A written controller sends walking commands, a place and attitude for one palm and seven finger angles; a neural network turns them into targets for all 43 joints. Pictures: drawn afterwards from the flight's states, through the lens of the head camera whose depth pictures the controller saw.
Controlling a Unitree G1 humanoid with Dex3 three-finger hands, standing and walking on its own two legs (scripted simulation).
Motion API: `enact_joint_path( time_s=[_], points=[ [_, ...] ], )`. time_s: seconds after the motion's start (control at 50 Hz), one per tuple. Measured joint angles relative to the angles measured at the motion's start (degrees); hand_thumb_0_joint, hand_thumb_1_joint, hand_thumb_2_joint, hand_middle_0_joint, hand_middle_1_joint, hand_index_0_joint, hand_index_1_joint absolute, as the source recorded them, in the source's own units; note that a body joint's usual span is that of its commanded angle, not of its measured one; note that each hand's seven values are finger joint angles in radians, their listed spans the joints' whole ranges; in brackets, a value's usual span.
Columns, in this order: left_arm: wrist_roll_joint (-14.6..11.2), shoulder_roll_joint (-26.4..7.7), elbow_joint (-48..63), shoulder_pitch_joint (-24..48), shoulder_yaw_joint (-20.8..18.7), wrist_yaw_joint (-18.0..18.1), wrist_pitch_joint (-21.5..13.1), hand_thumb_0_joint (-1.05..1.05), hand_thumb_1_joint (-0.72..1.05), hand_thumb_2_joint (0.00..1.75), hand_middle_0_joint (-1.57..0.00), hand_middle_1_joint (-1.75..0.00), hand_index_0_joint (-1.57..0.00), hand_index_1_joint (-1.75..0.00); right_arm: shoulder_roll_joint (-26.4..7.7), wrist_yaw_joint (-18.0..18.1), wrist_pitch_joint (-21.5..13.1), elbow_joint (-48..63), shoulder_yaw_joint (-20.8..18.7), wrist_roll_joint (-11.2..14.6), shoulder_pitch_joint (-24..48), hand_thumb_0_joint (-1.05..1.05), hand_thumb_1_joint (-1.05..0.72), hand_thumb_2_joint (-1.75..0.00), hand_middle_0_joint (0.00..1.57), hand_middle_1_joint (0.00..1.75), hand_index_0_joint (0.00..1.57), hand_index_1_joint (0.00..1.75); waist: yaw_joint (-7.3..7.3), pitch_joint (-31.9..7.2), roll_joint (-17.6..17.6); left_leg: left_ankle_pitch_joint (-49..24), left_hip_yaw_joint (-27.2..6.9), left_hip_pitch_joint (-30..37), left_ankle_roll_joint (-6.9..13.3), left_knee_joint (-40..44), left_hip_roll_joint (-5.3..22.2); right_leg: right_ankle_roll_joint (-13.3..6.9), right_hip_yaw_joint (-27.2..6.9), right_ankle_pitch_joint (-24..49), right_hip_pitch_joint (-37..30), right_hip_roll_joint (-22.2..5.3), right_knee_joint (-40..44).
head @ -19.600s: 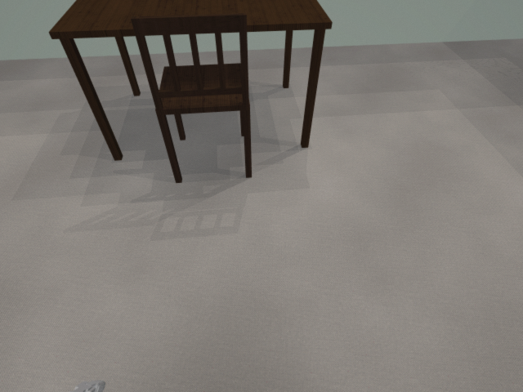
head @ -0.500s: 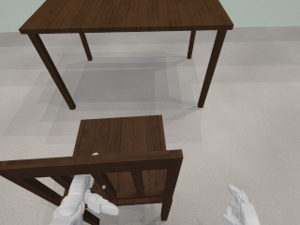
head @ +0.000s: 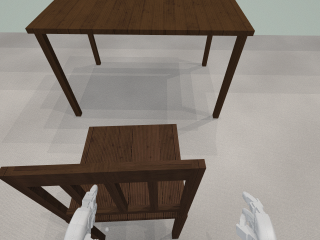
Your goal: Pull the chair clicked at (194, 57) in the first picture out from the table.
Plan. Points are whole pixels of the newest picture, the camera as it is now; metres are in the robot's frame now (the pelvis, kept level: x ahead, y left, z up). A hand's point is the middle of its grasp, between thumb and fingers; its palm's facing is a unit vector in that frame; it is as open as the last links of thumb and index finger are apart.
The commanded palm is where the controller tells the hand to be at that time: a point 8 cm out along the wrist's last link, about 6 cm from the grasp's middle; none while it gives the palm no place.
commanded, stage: draw the fingers out of the gap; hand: left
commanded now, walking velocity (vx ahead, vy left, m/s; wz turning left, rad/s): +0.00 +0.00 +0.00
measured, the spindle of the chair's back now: (118, 196) +0.25 +0.12 -0.06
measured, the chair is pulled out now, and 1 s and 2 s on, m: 0.63 0.63 0.63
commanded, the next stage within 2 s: draw the hand back to the body in 0.34 s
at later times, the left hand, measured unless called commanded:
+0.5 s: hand out of the picture +0.11 +0.13 -0.02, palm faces +0.00 -1.00 -0.08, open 17.5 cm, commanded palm +0.08 +0.18 +0.01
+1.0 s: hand out of the picture +0.12 +0.17 +0.07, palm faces +0.01 -0.99 -0.15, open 17.1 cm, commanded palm +0.09 +0.23 +0.11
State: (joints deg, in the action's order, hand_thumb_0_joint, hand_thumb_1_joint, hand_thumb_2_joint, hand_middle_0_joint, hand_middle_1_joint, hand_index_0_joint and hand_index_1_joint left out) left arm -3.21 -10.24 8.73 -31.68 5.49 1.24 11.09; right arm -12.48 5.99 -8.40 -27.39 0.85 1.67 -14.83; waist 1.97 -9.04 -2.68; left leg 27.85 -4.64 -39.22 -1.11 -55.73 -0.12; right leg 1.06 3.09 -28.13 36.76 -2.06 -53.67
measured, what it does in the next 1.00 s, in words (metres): stands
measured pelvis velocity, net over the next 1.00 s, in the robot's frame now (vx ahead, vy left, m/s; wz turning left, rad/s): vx -0.02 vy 0.00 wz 0.00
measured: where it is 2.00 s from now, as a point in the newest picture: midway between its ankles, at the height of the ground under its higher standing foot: outside the picture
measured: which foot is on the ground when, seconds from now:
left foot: down 0.00-1.00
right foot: down 0.00-1.00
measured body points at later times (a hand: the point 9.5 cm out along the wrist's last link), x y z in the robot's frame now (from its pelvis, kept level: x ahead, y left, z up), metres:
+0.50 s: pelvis +0.00 +0.01 -0.01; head +0.02 +0.01 +0.44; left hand +0.10 +0.18 -0.01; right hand +0.19 -0.23 -0.06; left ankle +0.00 +0.13 -0.68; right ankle -0.02 -0.13 -0.68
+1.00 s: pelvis -0.02 +0.00 -0.01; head -0.01 -0.01 +0.44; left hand +0.12 +0.22 +0.08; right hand +0.17 -0.22 -0.08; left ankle +0.00 +0.13 -0.68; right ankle -0.02 -0.13 -0.68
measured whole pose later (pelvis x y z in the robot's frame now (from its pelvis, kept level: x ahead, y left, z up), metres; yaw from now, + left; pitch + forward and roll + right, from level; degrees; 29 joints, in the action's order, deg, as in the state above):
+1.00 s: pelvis -0.02 +0.00 -0.01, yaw +0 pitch +9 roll -3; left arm -12.2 -16.2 24.6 -44.8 -4.9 -8.2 -12.2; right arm -9.3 6.6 -9.2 -29.7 -0.3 4.3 -12.9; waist -1.8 -8.4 -3.9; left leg 28.8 -6.0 -41.8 -1.9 -61.3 0.9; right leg 0.4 4.2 -28.6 38.6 -0.9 -58.1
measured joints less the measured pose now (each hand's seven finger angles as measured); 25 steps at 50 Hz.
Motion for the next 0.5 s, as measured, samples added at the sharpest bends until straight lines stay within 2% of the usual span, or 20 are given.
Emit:
enact_joint_path(
  time_s=[0.24, 0.48, 0.5],
  points=[
    [1.8, 0.6, 7.1, -8.7, 2.8, 0.5, 0.6, -0.01, -0.53, 0.20, -0.01, 0.00, 0.00, 0.00, 0.9, 0.3, 0.9, 2.8, 0.2, 0.1, 0.2, 0.01, -0.91, -0.90, 0.21, 0.30, 0.20, 0.30, -0.81, -1.3, -0.2, 1.1, -0.1, -1.8, 0.4, -2.7, -0.3, 0.4, 0.0, -0.9, 1.5, -0.3, -2.1],
    [2.9, 0.7, 12.2, -16.9, 3.5, 0.1, -0.9, -0.01, -0.53, 0.20, -0.01, 0.00, 0.00, 0.00, 1.4, 0.8, 2.1, 4.1, -0.8, 0.6, -0.3, 0.01, -0.91, -0.90, 0.21, 0.30, 0.20, 0.30, -1.21, -2.4, 0.1, 2.1, 0.0, -3.6, 0.5, -4.8, -0.1, 0.4, -0.1, -1.7, 3.2, -0.1, -4.0],
    [1.6, 0.9, 12.6, -17.7, 3.3, -0.2, -2.0, -0.01, -0.53, 0.20, -0.01, 0.00, 0.00, 0.00, 1.5, 0.8, 1.9, 4.1, -0.9, 0.6, -0.4, 0.01, -0.91, -0.90, 0.21, 0.30, 0.20, 0.30, -1.19, -2.5, 0.1, 2.2, -0.1, -3.9, 0.4, -5.1, -0.1, 0.4, 0.0, -1.8, 3.5, -0.1, -4.3]
  ],
)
